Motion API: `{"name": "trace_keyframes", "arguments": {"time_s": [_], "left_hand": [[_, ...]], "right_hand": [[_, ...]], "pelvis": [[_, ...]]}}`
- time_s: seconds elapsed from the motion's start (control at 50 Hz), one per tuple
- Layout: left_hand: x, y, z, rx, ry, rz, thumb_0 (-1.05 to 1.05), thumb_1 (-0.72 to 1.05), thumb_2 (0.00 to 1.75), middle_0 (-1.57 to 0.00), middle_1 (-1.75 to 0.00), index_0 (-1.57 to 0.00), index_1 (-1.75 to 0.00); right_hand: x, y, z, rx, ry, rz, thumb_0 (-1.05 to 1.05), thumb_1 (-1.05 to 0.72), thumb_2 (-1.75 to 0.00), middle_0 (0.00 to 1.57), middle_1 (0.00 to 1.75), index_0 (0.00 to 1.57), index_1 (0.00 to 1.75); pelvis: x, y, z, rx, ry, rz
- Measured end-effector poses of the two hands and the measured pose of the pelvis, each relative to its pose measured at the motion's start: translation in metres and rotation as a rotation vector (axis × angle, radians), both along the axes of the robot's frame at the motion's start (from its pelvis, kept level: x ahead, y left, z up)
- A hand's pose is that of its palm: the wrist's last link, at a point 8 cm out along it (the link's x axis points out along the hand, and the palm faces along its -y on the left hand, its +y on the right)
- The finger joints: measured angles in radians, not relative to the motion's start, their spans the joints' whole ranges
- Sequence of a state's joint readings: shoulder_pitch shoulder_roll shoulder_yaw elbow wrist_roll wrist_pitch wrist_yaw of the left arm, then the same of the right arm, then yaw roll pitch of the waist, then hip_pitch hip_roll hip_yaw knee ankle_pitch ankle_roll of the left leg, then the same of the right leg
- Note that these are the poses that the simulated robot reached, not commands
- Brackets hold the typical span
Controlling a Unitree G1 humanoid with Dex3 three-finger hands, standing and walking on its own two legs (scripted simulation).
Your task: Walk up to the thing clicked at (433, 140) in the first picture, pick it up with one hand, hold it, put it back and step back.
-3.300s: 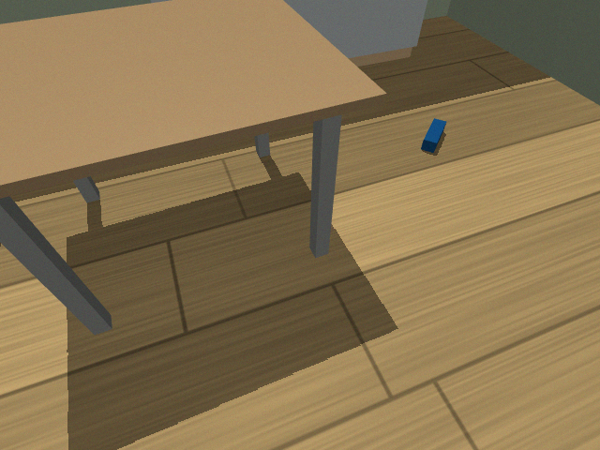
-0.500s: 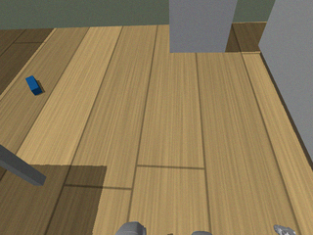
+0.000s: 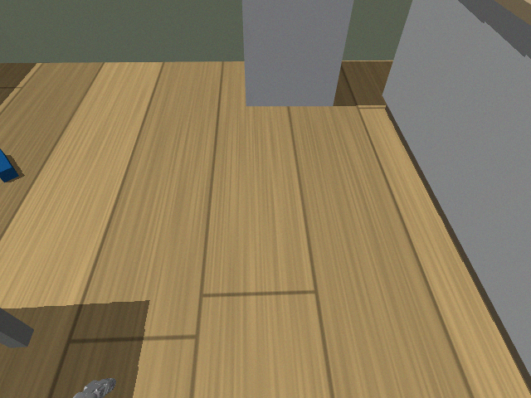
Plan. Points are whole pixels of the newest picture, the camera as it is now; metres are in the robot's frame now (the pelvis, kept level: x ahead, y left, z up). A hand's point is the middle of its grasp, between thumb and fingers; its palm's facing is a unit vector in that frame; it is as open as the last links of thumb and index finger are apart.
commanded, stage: walk up
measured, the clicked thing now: (1, 163) +1.34 +1.42 -0.73
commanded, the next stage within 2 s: stand in 0.30 s
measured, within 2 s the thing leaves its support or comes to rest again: neither
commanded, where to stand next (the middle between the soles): +0.07 +0.03 m, yaw +1 degrees
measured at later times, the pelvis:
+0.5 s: pelvis +0.00 +0.01 +0.02, yaw +0 degrees
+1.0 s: pelvis +0.01 +0.01 +0.02, yaw +1 degrees
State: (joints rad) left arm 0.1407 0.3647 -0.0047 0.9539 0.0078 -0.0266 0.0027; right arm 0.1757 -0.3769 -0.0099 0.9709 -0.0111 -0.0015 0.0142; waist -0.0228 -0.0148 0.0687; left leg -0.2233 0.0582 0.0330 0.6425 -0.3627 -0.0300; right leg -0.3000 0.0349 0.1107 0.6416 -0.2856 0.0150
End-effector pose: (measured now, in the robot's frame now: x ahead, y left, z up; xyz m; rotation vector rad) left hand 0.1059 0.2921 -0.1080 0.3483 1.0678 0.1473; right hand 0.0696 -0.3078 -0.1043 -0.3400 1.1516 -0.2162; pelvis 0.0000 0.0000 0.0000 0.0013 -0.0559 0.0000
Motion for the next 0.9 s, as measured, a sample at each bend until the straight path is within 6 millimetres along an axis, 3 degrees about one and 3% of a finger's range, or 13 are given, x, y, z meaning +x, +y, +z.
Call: {"name": "trace_keyframes", "arguments": {"time_s": [0.16,0.34,0.54,0.9], "left_hand": [[-0.017,0.009,0.01,0.03,0.058,0.015,0.0,0.9,0.89,-0.21,-0.3,-0.21,-0.3],[-0.031,0.017,0.015,0.042,0.133,0.037,0.0,0.9,0.89,-0.21,-0.3,-0.21,-0.3],[-0.026,0.012,0.011,0.01,0.142,0.045,0.0,0.91,0.89,-0.21,-0.3,-0.21,-0.3],[-0.024,0.011,0.012,0.005,0.142,0.067,0.0,0.91,0.89,-0.21,-0.3,-0.21,-0.3]], "right_hand": [[0.007,0.004,-0.001,0.029,-0.018,-0.008,0.01,-0.9,-0.9,0.2,0.3,0.21,0.3],[-0.005,0.013,-0.005,0.055,0.043,-0.026,0.01,-0.9,-0.9,0.2,0.3,0.21,0.3],[-0.01,0.017,0.001,0.046,0.093,-0.034,0.01,-0.9,-0.9,0.2,0.3,0.21,0.3],[0.013,0.015,0.008,0.033,0.066,-0.018,0.01,-0.9,-0.9,0.2,0.3,0.21,0.3]], "pelvis": [[-0.005,0.002,0.006,0.004,0.0,-0.017],[-0.004,0.007,0.014,0.011,0.01,-0.022],[0.0,0.008,0.02,0.01,0.017,0.002],[0.008,0.007,0.023,0.005,0.021,0.018]]}}
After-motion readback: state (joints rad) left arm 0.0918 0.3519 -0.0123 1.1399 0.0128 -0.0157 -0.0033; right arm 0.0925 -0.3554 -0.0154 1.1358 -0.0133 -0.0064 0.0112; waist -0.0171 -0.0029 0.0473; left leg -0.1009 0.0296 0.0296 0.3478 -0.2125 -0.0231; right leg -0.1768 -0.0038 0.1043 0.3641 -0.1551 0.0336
